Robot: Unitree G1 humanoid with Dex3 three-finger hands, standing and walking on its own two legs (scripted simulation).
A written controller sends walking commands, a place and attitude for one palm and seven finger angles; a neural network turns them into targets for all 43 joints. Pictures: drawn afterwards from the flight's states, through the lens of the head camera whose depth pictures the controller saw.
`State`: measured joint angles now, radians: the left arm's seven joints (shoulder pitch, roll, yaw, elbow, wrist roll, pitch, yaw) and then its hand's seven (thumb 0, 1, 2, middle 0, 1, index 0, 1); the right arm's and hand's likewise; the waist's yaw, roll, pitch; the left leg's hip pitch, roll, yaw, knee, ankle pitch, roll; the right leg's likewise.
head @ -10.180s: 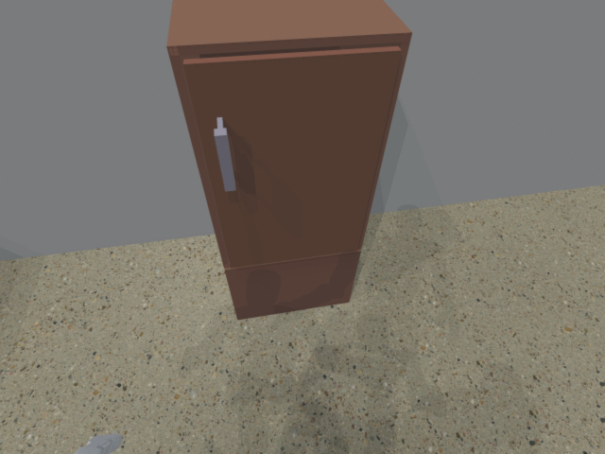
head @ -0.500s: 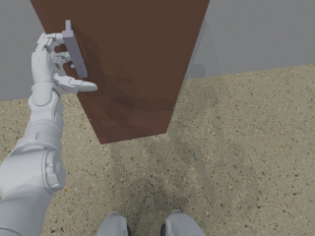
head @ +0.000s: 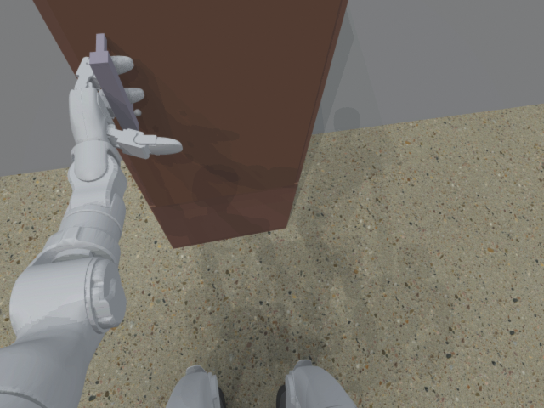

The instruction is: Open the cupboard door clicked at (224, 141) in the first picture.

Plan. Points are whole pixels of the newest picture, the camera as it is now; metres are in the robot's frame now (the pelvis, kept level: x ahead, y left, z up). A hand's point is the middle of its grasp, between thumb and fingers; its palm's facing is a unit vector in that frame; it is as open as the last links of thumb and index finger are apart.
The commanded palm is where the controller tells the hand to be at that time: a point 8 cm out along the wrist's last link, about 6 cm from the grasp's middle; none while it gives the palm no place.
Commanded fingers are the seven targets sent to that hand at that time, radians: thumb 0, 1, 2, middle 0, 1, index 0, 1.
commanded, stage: slide the fingers in behind the handle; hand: left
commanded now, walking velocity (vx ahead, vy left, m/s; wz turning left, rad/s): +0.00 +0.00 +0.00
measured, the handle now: (117, 87) +0.57 +0.18 +0.08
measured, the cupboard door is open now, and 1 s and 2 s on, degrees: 0 1 28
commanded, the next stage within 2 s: close the thumb around the handle in 0.46 s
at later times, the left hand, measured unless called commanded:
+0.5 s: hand (138, 113) +0.52 +0.14 +0.08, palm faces +0.14 -0.99 -0.01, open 14.2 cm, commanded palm +0.49 +0.18 +0.08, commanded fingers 0.00 -0.50 0.30 -0.30 -1.20 -0.30 -1.20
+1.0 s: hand (137, 115) +0.52 +0.14 +0.08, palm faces +0.13 -0.99 -0.01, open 9.0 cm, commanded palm +0.49 +0.18 +0.08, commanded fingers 0.00 0.79 0.85 -0.39 -1.34 -0.39 -1.34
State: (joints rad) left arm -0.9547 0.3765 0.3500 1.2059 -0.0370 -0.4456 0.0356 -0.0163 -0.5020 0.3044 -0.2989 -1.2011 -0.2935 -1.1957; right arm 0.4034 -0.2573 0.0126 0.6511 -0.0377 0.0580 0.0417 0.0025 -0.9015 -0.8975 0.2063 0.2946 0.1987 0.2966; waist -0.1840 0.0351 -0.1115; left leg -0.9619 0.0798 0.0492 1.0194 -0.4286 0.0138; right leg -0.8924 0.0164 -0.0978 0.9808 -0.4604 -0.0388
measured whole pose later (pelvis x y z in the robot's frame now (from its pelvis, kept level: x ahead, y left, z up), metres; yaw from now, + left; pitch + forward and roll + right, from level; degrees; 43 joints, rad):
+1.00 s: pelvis +0.01 +0.00 +0.00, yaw +0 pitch +21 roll -2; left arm -0.90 0.33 0.30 1.17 -0.06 -0.47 0.05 -0.01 0.26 0.63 -0.33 -1.28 -0.31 -1.28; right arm 0.39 -0.25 0.00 0.67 -0.03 0.06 0.05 0.00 -0.90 -0.90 0.21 0.29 0.20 0.30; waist -0.16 0.04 -0.12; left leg -0.93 0.07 0.05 1.01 -0.44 0.02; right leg -0.86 0.01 -0.09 0.97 -0.47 -0.03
